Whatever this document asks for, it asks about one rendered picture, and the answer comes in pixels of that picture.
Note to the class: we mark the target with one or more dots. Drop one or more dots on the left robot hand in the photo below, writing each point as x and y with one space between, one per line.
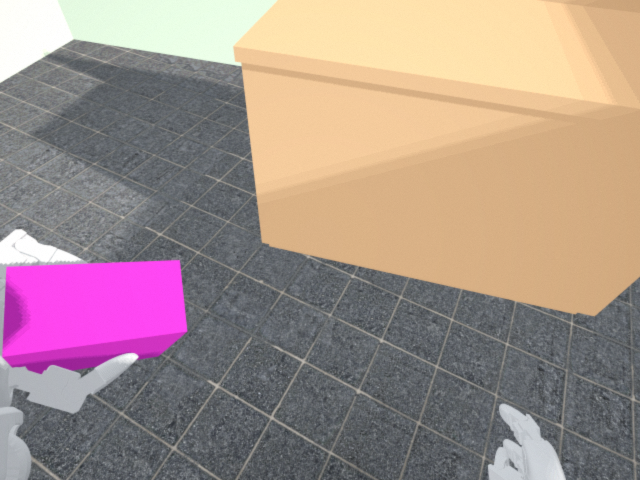
56 387

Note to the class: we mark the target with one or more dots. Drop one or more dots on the table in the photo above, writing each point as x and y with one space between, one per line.
487 145

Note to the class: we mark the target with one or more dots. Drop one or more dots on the sponge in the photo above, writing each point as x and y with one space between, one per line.
79 316

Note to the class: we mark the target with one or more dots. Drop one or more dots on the left robot forearm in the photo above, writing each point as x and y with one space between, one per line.
15 457

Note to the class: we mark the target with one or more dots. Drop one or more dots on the right robot hand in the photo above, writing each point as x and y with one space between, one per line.
535 460

